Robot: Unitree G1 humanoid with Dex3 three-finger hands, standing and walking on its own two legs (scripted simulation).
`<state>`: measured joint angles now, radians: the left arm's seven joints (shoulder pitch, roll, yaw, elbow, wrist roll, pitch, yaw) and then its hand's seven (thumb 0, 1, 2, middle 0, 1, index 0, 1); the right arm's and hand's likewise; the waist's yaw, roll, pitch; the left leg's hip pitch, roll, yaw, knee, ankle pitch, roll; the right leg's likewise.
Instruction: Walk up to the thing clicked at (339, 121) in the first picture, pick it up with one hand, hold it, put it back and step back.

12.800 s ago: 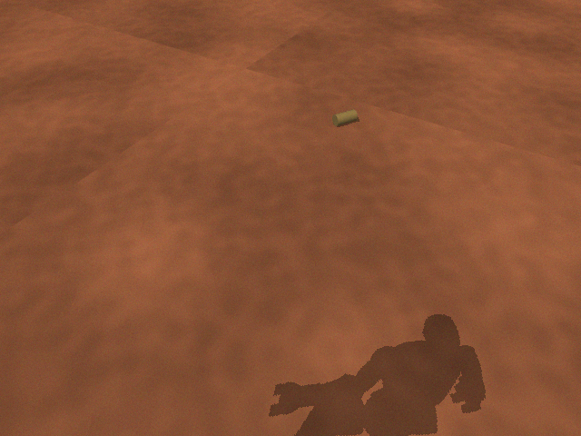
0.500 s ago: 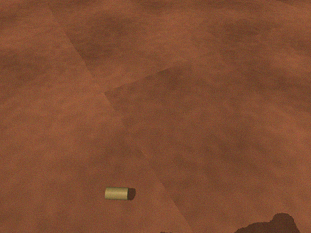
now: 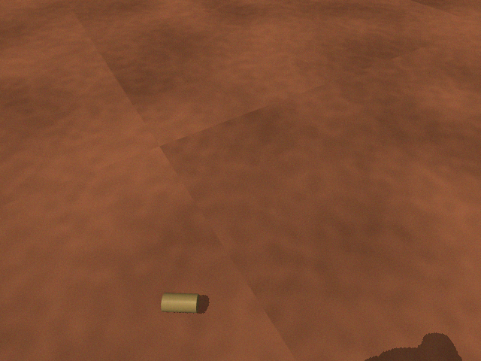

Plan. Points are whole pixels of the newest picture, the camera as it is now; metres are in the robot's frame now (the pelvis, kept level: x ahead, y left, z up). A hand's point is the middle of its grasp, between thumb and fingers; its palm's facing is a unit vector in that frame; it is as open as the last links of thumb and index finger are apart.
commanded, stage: stand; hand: left
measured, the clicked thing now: (180, 302) +0.46 +0.25 -0.75
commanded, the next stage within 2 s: walk up in 0.60 s
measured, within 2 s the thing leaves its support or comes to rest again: neither
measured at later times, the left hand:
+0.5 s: hand out of the picture +0.07 +0.26 -0.16, palm faces -0.03 -0.94 -0.34, open 7.4 cm
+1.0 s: hand out of the picture +0.08 +0.30 -0.16, palm faces -0.05 -0.91 -0.42, open 7.4 cm
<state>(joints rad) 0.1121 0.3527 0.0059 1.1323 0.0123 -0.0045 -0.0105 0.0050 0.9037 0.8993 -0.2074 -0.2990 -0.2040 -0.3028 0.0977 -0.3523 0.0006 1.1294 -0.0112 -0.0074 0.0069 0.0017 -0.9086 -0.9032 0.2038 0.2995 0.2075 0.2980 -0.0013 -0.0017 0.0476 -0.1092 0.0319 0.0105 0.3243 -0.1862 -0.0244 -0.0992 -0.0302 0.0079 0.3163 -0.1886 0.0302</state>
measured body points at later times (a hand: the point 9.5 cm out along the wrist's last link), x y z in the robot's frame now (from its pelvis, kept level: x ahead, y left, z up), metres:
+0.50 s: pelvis +0.00 +0.00 +0.00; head +0.01 +0.00 +0.45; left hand +0.07 +0.31 -0.13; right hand +0.08 -0.30 -0.13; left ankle -0.01 +0.13 -0.75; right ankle -0.01 -0.14 -0.75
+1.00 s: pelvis +0.02 +0.02 -0.01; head +0.03 +0.02 +0.44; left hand +0.09 +0.34 -0.13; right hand +0.09 -0.29 -0.14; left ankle -0.01 +0.13 -0.75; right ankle -0.01 -0.14 -0.75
